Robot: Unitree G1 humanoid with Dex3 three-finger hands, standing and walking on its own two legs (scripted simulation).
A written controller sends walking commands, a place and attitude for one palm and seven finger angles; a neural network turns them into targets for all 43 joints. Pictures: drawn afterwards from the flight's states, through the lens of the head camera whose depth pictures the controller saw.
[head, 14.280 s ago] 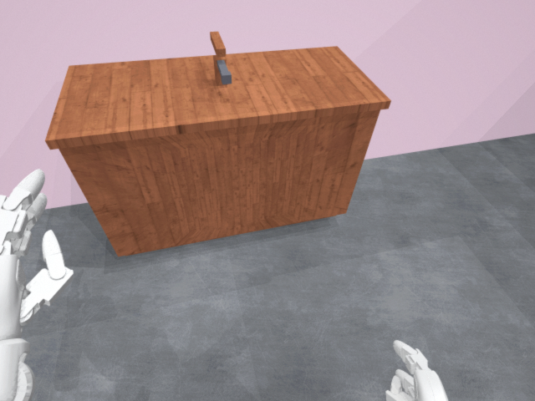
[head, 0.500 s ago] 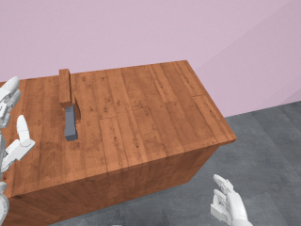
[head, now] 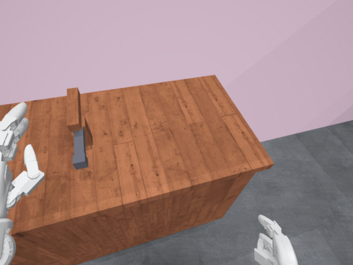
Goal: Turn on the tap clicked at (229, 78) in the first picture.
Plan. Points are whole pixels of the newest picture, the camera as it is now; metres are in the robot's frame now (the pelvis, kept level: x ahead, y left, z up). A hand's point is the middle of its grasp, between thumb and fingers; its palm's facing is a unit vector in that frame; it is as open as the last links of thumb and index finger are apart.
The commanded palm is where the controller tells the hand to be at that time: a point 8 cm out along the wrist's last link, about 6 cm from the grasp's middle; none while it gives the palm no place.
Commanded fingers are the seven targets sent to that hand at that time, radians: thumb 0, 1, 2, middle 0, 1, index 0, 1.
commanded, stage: look again from close up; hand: left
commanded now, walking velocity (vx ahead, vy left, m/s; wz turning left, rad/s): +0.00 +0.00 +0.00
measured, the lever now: (80, 161) +0.33 +0.27 +0.01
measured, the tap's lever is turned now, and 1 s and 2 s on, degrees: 0 0 0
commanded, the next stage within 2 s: shuffle to correct the standing spot in 0.02 s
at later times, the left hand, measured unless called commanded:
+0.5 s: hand (55, 174) +0.22 +0.22 +0.15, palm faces +0.35 -0.86 -0.38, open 7.4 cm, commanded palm +0.16 +0.26 +0.17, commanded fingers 0.00 0.90 0.90 -0.20 -0.30 -0.20 -0.30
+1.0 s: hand (39, 137) +0.26 +0.25 +0.20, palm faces +0.44 -0.77 -0.47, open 7.4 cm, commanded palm +0.17 +0.25 +0.17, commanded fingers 0.00 0.90 0.90 -0.20 -0.30 -0.20 -0.30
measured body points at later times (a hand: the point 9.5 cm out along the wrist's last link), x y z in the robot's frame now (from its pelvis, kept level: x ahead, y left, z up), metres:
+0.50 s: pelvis +0.00 -0.02 +0.00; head +0.03 +0.00 +0.45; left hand +0.20 +0.27 +0.17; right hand +0.18 -0.24 -0.07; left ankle +0.04 +0.09 -0.74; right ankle -0.01 -0.16 -0.74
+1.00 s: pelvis +0.01 -0.03 +0.00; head +0.06 -0.01 +0.44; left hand +0.23 +0.29 +0.22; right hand +0.19 -0.26 -0.08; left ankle +0.04 +0.09 -0.74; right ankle -0.01 -0.16 -0.74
